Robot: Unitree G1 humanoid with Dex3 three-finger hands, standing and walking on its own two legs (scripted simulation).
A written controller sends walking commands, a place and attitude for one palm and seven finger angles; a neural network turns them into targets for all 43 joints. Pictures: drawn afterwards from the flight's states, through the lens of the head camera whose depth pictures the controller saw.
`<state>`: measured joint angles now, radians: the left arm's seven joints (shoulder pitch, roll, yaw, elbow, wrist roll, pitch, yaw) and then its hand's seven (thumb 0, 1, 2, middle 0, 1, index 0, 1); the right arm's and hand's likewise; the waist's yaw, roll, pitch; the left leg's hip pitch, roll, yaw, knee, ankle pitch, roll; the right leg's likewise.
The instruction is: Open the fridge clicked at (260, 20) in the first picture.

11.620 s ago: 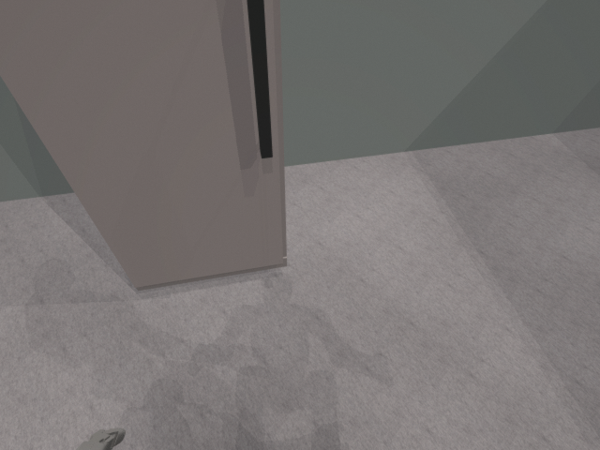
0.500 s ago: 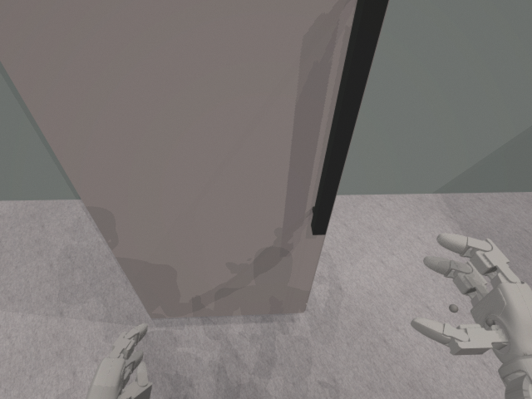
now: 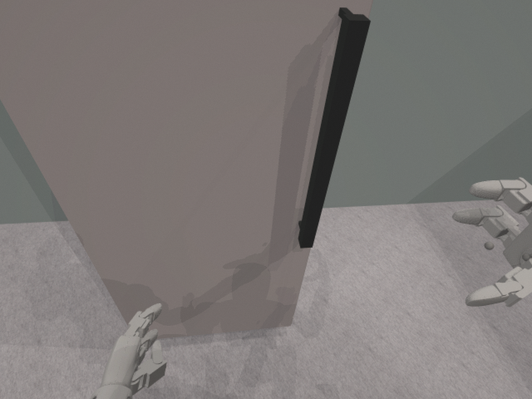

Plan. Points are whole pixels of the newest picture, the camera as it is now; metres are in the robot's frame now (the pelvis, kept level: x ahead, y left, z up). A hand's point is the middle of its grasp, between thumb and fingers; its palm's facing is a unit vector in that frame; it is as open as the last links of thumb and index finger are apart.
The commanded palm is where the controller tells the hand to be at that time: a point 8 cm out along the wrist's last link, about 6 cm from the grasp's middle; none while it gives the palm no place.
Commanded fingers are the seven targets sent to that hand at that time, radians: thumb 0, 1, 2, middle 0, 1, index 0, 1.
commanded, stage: raise the hand to about handle height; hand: right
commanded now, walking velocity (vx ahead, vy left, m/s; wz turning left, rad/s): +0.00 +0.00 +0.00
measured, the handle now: (320, 154) +0.50 -0.10 +0.13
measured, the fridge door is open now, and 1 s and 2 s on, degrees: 0 0 0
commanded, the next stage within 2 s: move the hooked fingers beside the handle in 0.64 s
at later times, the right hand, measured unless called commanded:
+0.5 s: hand (479, 216) +0.29 -0.26 +0.19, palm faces +0.01 +1.00 -0.09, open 13.9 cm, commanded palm +0.26 -0.30 +0.21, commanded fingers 0.00 0.50 -0.30 0.30 1.20 0.30 1.20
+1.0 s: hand (474, 207) +0.31 -0.27 +0.19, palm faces +0.00 +1.00 -0.07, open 14.0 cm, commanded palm +0.29 -0.30 +0.20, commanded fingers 0.00 0.50 -0.30 0.30 1.20 0.30 1.20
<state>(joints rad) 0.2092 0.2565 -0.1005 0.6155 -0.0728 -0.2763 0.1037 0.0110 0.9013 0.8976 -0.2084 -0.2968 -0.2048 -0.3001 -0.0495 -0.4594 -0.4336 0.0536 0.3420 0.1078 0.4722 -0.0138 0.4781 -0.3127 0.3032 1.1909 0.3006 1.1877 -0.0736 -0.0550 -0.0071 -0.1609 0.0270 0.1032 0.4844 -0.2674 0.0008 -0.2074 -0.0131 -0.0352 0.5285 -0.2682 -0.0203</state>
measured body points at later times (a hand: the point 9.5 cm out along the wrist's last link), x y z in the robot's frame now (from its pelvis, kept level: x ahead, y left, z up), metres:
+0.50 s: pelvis +0.01 +0.01 +0.00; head -0.01 +0.03 +0.45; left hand +0.20 +0.25 -0.06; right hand +0.28 -0.32 +0.20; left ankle +0.00 +0.12 -0.74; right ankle +0.01 -0.10 -0.74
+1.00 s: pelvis +0.01 +0.00 +0.00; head +0.00 +0.02 +0.45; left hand +0.20 +0.23 -0.07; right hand +0.31 -0.32 +0.19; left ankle +0.00 +0.12 -0.74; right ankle +0.01 -0.10 -0.74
